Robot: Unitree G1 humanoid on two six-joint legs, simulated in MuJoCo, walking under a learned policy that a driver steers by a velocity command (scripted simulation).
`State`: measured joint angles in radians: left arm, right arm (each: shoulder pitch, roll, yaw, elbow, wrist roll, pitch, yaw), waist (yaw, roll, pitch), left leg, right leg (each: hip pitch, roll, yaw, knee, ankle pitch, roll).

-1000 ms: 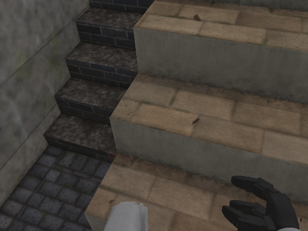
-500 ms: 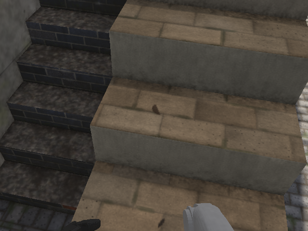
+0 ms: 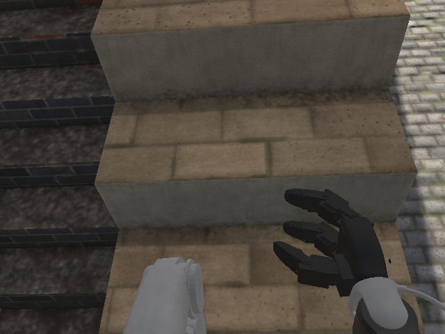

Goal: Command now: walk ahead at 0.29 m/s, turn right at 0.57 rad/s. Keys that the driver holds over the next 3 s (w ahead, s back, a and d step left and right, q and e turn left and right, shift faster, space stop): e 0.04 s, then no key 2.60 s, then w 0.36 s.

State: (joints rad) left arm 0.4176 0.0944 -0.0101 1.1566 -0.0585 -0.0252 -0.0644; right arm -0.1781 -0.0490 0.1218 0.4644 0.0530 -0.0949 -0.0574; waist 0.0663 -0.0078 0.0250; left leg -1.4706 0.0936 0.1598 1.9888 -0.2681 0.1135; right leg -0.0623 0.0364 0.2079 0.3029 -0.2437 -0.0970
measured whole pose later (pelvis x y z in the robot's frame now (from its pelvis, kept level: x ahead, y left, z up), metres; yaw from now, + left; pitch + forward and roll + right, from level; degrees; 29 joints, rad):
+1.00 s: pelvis +0.19 -0.04 +0.18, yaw -4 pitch +0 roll +1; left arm 0.30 0.14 -0.02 0.87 -0.01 0.01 0.07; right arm 0.21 -0.21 -0.03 1.08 0.01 0.04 -0.09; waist 0.00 0.00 0.03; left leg -0.15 0.00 0.05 0.38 -0.23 0.00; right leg -0.23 -0.02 0.00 0.41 -0.18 0.00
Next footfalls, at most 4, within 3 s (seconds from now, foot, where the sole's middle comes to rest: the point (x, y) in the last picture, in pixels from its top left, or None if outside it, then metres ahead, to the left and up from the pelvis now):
0.08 left None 0.21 0.07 -0.60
0.48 right None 0.25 -0.16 -0.60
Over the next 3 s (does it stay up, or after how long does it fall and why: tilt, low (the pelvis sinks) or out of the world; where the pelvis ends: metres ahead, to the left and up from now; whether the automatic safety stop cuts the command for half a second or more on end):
stays up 0.25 -0.01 0.18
